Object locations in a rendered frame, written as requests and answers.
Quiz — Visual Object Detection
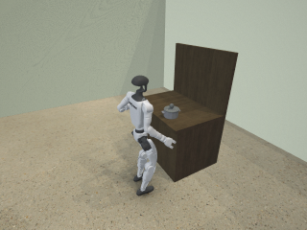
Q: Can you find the humanoid robot torso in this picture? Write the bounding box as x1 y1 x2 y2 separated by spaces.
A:
129 92 149 144

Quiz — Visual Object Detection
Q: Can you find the right robot forearm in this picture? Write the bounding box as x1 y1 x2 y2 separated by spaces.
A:
147 126 167 143

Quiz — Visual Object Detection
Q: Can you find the lid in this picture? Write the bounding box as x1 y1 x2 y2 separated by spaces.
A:
163 105 179 113

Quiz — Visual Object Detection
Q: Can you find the right robot hand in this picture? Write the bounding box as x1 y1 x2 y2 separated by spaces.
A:
164 137 176 149

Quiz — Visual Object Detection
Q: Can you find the table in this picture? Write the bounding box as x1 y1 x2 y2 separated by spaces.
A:
144 43 239 182

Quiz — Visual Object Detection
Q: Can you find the pot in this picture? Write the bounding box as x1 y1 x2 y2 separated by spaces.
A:
161 110 181 120

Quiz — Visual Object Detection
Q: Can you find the robot head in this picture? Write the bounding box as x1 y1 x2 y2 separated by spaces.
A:
131 75 149 102

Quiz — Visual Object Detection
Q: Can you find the robot left upper arm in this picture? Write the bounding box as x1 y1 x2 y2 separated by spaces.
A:
117 91 135 112

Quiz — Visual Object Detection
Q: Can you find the robot right upper arm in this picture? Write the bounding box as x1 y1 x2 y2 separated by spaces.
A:
142 102 154 133

